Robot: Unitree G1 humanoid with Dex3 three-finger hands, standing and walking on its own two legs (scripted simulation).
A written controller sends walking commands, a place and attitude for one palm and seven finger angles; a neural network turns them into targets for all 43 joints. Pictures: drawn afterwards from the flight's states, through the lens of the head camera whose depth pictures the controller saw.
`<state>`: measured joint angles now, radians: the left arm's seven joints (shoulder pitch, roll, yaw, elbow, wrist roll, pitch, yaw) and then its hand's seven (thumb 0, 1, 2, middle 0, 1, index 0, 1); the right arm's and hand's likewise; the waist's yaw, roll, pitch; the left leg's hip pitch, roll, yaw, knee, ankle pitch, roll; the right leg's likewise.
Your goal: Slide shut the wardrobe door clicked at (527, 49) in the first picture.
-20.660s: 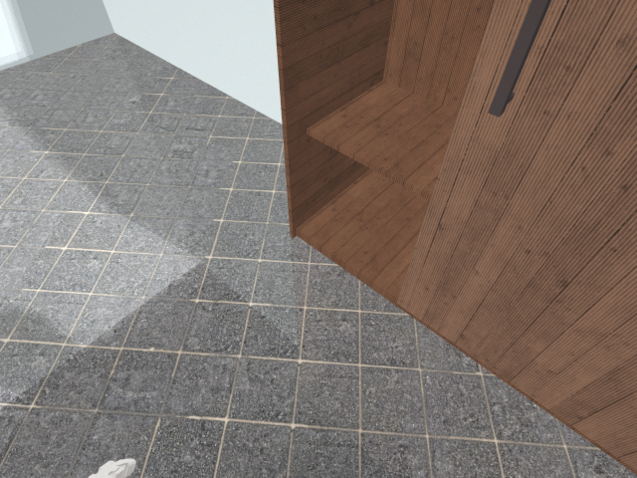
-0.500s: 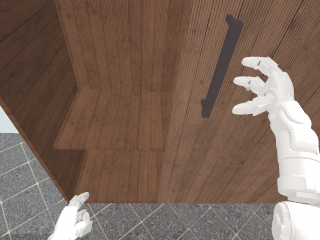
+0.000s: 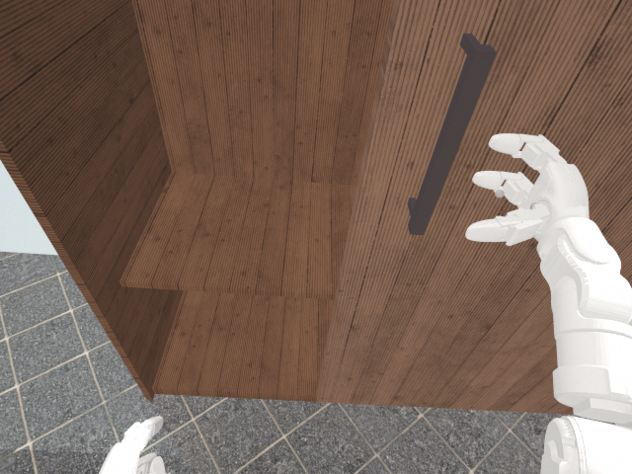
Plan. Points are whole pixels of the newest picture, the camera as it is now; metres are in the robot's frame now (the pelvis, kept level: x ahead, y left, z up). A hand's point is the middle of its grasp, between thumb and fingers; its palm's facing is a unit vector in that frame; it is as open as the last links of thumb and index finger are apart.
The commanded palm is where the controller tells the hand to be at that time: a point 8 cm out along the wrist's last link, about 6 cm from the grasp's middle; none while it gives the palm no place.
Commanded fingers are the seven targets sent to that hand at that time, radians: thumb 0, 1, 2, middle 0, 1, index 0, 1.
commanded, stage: move the hooked fingers beside the handle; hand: right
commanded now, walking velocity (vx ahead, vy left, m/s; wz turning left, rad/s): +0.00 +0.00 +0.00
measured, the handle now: (439, 146) +0.47 -0.10 +0.22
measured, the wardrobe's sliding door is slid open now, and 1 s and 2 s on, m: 0.51 0.51 0.51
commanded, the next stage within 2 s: feel for the door with the fingertips in 1.62 s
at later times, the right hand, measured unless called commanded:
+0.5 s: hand (512, 160) +0.42 -0.17 +0.24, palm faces +0.03 +1.00 -0.03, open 14.0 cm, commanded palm +0.39 -0.22 +0.22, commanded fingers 0.00 0.50 -0.30 0.30 1.20 0.30 1.20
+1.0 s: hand (510, 178) +0.42 -0.18 +0.22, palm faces +0.00 +1.00 -0.03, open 14.0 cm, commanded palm +0.39 -0.23 +0.22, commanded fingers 0.00 0.50 -0.30 0.30 1.20 0.30 1.20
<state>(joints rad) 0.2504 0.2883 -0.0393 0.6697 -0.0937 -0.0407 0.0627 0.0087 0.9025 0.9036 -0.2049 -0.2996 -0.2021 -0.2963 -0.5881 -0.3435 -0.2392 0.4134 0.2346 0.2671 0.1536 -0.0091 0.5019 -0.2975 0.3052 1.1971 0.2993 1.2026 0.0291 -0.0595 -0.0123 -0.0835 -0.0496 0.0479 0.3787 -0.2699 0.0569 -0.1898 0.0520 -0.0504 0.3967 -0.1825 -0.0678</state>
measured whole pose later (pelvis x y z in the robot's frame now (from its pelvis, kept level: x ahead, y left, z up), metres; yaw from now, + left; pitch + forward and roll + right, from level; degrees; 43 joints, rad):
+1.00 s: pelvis +0.01 +0.01 +0.00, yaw +0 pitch +1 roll +0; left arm 0.24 0.29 -0.04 0.63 -0.11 -0.04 0.05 0.01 0.90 0.90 -0.21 -0.30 -0.20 -0.30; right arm -0.65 -0.43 -0.27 0.54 0.24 0.29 0.24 -0.01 0.50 -0.30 0.34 1.21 0.30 1.20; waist 0.03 -0.07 -0.06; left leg -0.12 -0.06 0.05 0.39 -0.29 0.07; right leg -0.23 0.04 -0.05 0.43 -0.21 -0.06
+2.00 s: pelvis +0.00 +0.00 +0.00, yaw +1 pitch +0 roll +0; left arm 0.25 0.27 -0.04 0.69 -0.09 -0.07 0.04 0.01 0.90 0.90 -0.20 -0.30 -0.20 -0.30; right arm -0.70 -0.28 -0.21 0.50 0.22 0.19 0.11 -0.01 0.50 -0.30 0.32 1.21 0.30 1.20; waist 0.04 -0.06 -0.04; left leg -0.10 -0.05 0.04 0.38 -0.27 0.06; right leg -0.20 0.05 -0.06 0.39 -0.19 -0.06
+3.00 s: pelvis +0.00 +0.00 +0.00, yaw +1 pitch -1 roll +0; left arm 0.26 0.27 -0.03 0.68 -0.09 -0.07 0.05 0.01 0.90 0.90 -0.20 -0.30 -0.20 -0.30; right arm -0.64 -0.26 -0.18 0.47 0.22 0.19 0.10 -0.01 0.50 -0.30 0.32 1.21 0.31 1.21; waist 0.04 -0.06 -0.02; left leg -0.11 -0.06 0.04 0.38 -0.27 0.06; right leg -0.21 0.04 -0.05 0.41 -0.19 -0.06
